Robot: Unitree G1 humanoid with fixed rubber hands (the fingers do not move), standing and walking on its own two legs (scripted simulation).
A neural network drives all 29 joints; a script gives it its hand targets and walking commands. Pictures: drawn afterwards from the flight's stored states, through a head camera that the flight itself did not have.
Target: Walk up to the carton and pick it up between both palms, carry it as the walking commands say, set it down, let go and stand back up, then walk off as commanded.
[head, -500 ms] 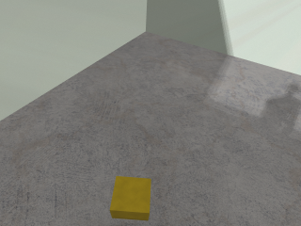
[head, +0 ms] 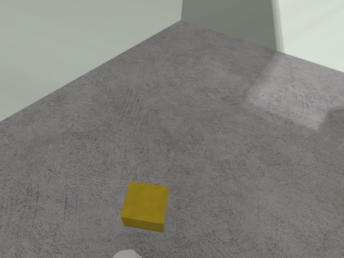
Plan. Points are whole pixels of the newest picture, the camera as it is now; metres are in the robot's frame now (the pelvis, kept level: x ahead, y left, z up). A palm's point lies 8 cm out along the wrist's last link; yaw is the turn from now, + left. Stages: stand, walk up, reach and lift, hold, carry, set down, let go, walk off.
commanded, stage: walk off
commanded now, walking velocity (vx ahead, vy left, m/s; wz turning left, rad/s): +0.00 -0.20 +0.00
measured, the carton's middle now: (146, 206) +0.49 +0.13 -0.69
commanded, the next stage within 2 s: stand in 0.42 s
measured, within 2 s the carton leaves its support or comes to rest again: neither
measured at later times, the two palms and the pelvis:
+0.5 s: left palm out of the picture -0.01 +0.10 -0.14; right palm out of the picture +0.01 -0.38 -0.13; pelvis -0.04 -0.12 +0.00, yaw -1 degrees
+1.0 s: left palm out of the picture -0.06 +0.02 -0.13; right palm out of the picture -0.08 -0.38 -0.13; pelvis -0.05 -0.18 +0.02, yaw -1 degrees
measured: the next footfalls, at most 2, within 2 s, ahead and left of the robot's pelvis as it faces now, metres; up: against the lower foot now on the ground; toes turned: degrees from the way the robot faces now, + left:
left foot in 0.06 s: +0.05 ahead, +0.10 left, +0.00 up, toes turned +12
right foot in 0.30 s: -0.01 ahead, -0.28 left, +0.00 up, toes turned -6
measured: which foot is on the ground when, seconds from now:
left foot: up 0.00-0.04, down 0.06-0.30, up 0.32-0.54, down 0.56-1.00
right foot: down 0.00-0.04, up 0.06-0.28, down 0.30-1.00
